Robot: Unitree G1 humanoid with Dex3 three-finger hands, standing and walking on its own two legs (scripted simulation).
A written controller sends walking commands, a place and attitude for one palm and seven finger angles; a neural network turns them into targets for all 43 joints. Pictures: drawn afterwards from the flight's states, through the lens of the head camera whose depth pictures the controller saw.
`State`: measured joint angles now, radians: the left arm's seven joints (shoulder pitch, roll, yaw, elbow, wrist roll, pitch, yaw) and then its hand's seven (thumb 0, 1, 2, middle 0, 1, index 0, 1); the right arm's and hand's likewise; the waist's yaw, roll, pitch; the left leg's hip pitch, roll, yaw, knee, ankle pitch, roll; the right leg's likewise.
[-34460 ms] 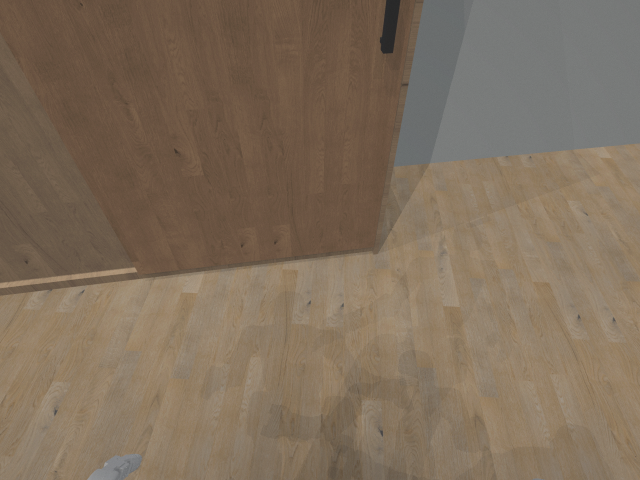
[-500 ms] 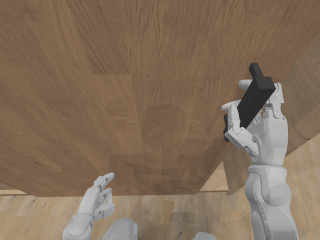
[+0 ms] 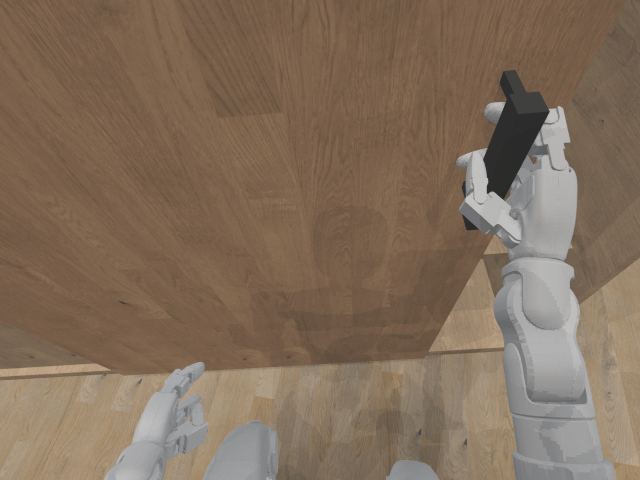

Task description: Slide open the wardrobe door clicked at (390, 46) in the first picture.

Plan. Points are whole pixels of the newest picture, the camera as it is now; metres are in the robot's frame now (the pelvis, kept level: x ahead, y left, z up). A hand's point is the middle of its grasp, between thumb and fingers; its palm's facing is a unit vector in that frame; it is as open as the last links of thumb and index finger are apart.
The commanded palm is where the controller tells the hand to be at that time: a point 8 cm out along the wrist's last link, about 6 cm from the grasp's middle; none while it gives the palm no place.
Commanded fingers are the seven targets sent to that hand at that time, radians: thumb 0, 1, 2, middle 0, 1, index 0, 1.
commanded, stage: step sideways, sliding the door along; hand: right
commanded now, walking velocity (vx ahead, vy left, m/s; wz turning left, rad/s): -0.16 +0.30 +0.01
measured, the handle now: (491, 157) +0.40 -0.20 +0.16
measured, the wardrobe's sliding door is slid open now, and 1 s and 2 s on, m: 0.25 0.44 0.60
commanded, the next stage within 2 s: stop walking and hold the door there in 1.90 s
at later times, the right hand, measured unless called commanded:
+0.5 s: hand (375, 203) +0.35 -0.08 +0.15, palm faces +0.31 +0.95 -0.03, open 7.1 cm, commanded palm +0.32 -0.05 +0.15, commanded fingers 0.00 -0.90 -0.90 0.45 1.40 0.45 1.40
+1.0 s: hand (270, 208) +0.36 +0.03 +0.16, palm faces +0.43 +0.90 -0.10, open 7.1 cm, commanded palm +0.32 +0.05 +0.14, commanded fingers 0.00 -0.90 -0.90 0.45 1.40 0.45 1.40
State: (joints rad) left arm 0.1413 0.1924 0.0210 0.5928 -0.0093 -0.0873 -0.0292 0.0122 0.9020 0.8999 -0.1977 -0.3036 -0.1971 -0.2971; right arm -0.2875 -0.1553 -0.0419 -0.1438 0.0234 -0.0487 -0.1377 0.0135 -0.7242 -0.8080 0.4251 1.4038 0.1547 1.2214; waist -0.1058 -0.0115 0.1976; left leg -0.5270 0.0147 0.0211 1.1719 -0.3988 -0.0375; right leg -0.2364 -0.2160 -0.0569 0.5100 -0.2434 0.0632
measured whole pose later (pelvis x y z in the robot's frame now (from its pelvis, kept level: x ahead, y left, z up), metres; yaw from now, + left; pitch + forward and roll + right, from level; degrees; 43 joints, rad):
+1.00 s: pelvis -0.01 +0.26 -0.01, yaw -3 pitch +0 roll +0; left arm 0.05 0.24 0.01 0.63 -0.04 -0.11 0.03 0.01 0.90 0.90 -0.20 -0.30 -0.20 -0.30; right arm -0.39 -0.22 -0.21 0.07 0.11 -0.04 -0.19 -0.04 -0.72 -0.84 0.42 1.40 0.06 1.29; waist -0.09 -0.08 0.19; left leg -0.28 0.05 0.08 0.56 -0.26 0.00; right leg -0.43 -0.11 -0.01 1.01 -0.62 0.03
